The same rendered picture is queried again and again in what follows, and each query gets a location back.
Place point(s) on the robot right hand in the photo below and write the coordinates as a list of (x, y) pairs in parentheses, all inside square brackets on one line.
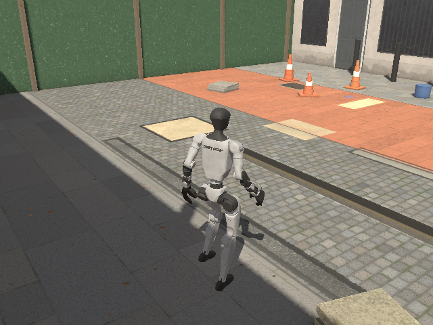
[(259, 198)]

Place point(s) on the robot left hand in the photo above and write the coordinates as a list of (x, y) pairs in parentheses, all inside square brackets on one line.
[(191, 192)]

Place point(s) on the robot head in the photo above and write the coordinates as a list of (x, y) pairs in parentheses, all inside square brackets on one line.
[(220, 120)]

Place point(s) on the robot right forearm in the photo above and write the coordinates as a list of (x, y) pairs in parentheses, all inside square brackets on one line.
[(249, 186)]

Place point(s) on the left robot thigh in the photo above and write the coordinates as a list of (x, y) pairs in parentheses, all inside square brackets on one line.
[(216, 214)]

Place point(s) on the right robot upper arm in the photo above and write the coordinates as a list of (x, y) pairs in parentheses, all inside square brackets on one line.
[(237, 149)]

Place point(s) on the left robot upper arm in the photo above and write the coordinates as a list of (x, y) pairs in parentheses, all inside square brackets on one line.
[(193, 151)]

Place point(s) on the robot left forearm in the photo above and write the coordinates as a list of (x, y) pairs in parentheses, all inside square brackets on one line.
[(186, 176)]

